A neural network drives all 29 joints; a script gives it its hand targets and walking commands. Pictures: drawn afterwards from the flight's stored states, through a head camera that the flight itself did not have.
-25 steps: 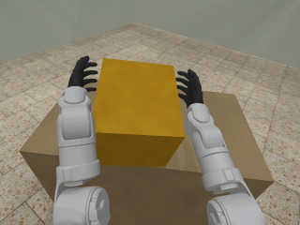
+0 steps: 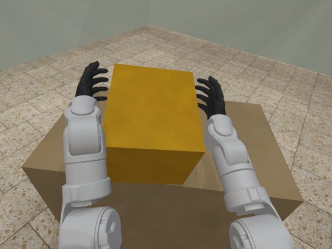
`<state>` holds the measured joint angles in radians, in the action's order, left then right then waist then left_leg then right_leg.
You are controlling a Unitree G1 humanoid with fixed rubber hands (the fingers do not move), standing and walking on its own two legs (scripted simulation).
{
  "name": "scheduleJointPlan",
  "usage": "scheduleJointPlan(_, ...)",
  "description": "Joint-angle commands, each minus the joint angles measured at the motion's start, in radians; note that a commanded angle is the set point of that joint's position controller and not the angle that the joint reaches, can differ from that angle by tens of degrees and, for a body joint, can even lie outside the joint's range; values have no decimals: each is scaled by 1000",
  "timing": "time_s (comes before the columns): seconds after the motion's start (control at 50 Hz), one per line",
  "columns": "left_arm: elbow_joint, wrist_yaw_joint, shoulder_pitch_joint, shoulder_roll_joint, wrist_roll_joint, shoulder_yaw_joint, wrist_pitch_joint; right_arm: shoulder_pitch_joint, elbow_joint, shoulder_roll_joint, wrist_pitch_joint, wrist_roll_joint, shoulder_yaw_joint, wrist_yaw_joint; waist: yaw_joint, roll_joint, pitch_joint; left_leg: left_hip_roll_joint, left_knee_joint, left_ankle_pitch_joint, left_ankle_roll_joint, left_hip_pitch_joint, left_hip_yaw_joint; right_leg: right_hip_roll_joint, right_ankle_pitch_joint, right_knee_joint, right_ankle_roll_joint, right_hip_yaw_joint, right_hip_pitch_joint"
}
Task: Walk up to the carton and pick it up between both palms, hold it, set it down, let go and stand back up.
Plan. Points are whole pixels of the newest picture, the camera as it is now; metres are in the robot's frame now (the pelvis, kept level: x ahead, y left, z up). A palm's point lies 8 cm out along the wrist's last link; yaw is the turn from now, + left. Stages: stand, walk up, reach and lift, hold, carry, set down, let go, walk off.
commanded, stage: set down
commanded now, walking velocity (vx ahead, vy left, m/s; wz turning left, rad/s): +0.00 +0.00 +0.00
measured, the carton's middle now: (150, 126) +0.38 +0.02 +0.14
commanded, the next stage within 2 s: none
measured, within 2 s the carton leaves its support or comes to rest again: neither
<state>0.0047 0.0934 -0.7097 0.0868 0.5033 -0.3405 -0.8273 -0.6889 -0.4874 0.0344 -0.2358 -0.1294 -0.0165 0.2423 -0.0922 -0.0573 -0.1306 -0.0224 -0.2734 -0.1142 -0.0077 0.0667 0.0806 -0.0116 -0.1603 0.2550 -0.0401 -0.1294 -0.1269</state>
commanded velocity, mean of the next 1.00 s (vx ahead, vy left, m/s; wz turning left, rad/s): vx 0.00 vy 0.00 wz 0.00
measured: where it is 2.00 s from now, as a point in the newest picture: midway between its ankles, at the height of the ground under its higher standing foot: outside the picture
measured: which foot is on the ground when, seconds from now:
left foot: down 0.00-1.00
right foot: down 0.00-1.00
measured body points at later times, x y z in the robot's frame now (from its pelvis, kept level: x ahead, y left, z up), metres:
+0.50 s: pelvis +0.02 +0.00 +0.00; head +0.00 +0.02 +0.45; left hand +0.40 +0.15 +0.19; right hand +0.40 -0.14 +0.17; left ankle +0.04 +0.11 -0.75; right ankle +0.01 -0.09 -0.75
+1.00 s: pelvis +0.03 +0.01 +0.00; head +0.01 +0.03 +0.45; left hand +0.42 +0.15 +0.17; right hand +0.41 -0.14 +0.16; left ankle +0.04 +0.11 -0.75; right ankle +0.01 -0.09 -0.75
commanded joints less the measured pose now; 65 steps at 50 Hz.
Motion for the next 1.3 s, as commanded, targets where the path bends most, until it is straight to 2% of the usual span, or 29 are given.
scheduleJointPlan(0.0,50,139,-405,391,-215,410,70,-636,285,376,84,-34,268,-106,-8,58,358,29,-23,166,-6,107,13,-23,187,-23,72,-13,-16)
scheduleJointPlan(0.1,-69,154,-383,314,-142,312,121,-589,136,335,131,57,176,-134,18,41,170,18,57,-79,-38,8,30,5,-49,-56,67,-25,42)
scheduleJointPlan(0.16,-98,155,-373,304,-131,286,186,-573,104,328,204,103,132,-162,35,44,177,12,72,-89,-38,5,35,10,-85,-58,63,-38,49)
scheduleJointPlan(0.28,-107,131,-335,325,-158,332,289,-509,27,314,310,145,123,-183,27,43,230,2,37,68,-14,88,31,2,3,-56,55,-55,54)
scheduleJointPlan(0.38,-38,102,-336,362,-215,433,346,-502,63,334,367,119,194,-165,12,52,346,9,-29,275,10,135,12,-3,226,-21,63,-45,-1)
scheduleJointPlan(0.44,-10,89,-322,373,-231,475,360,-499,94,343,379,94,243,-149,11,58,390,15,-57,349,19,140,0,-3,340,0,71,-35,-37)
scheduleJointPlan(0.5,-12,86,-296,369,-224,476,351,-490,103,345,373,78,270,-136,19,53,376,21,-55,337,15,112,-5,2,385,10,79,-26,-62)
scheduleJointPlan(0.52,-63,85,-290,409,-196,448,322,-592,134,362,374,90,293,-133,51,8,403,33,-44,243,-22,59,-25,21,421,9,90,4,-73)
scheduleJointPlan(0.54,-70,83,-273,400,-186,433,310,-554,107,371,366,88,288,-129,37,-1,373,27,-23,198,-28,39,-27,21,462,21,96,8,-95)
scheduleJointPlan(0.56,-53,86,-266,397,-184,424,302,-542,108,364,362,85,289,-128,43,-6,364,25,-16,192,-27,38,-26,21,468,24,97,7,-106)
scheduleJointPlan(0.6,-45,95,-269,395,-174,417,289,-539,110,361,358,81,283,-126,33,6,363,25,-20,206,-22,46,-24,23,500,25,96,6,-122)
scheduleJointPlan(0.66,-57,105,-261,388,-156,393,279,-510,72,344,345,85,253,-126,19,17,324,22,-13,180,-18,44,-20,25,475,17,93,2,-111)
scheduleJointPlan(0.74,-88,111,-272,377,-143,368,284,-482,17,320,339,110,185,-143,9,33,264,13,6,126,-13,41,-13,17,331,-6,79,-17,-51)
scheduleJointPlan(0.82,-116,99,-304,383,-147,376,306,-490,-5,307,357,139,129,-166,5,57,265,4,2,120,0,80,-10,5,212,-20,66,-44,36)
scheduleJointPlan(0.9,-145,77,-337,401,-157,390,335,-519,-22,304,381,161,95,-186,11,66,313,-2,-13,152,11,123,-13,-5,168,-24,60,-58,94)
scheduleJointPlan(1.1,-243,46,-365,411,-147,335,389,-546,-130,320,396,197,46,-219,44,39,359,4,-8,160,-3,89,-6,-1,226,-15,67,-37,78)
scheduleJointPlan(1.28,-322,40,-397,420,-140,295,459,-541,-217,351,413,243,-8,-233,44,34,377,12,-2,166,1,42,4,5,339,5,81,-22,22)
